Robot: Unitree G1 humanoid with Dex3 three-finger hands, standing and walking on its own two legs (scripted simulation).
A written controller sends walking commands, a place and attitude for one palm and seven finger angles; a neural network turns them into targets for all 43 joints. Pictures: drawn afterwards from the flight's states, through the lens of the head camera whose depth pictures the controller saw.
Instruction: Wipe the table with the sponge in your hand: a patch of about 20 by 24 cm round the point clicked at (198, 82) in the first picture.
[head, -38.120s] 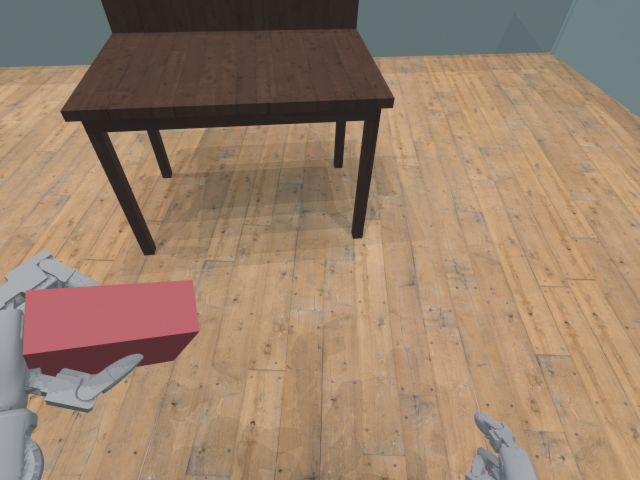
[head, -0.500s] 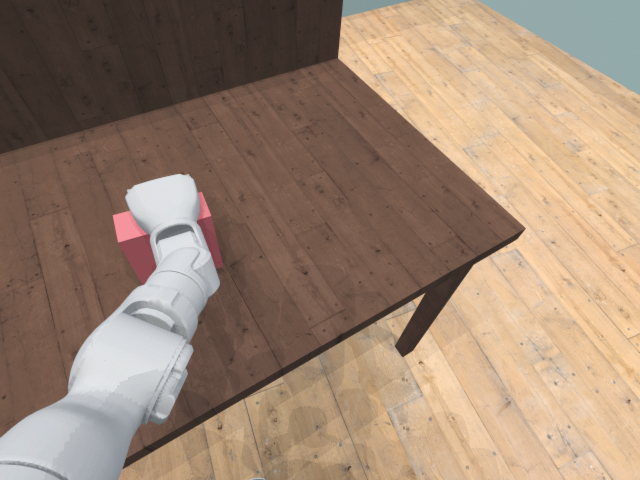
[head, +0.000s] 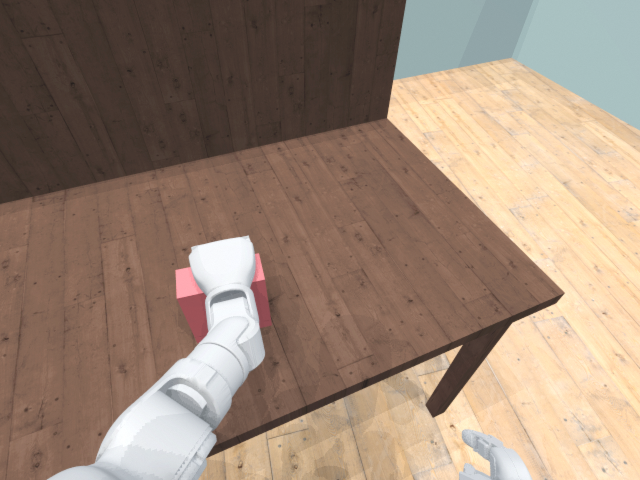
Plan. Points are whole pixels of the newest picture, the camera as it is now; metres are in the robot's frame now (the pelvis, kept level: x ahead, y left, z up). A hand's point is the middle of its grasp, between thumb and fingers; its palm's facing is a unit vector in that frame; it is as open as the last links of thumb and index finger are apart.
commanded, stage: wipe back along the third lane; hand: left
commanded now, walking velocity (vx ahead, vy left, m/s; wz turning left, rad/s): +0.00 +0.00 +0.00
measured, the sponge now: (229, 307) +0.37 +0.18 -0.04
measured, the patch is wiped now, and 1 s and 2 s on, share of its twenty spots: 1.00 1.00 1.00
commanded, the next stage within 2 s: slide back across to the middle lane in 1.54 s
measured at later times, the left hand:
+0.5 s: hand (235, 315) +0.33 +0.15 +0.00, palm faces -0.05 -0.02 -1.00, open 9.3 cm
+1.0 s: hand (249, 338) +0.30 +0.13 +0.00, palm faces -0.03 -0.04 -1.00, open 9.3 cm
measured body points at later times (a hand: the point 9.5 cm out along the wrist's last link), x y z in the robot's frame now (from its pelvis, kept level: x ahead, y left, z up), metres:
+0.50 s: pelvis -0.02 -0.02 +0.00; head -0.02 -0.03 +0.45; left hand +0.33 +0.15 +0.06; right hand +0.15 -0.24 -0.11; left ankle -0.01 +0.09 -0.73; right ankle -0.02 -0.12 -0.73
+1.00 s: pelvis -0.02 -0.03 +0.00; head -0.04 -0.05 +0.45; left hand +0.30 +0.12 +0.06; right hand +0.20 -0.24 -0.09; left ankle -0.01 +0.09 -0.73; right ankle -0.02 -0.12 -0.73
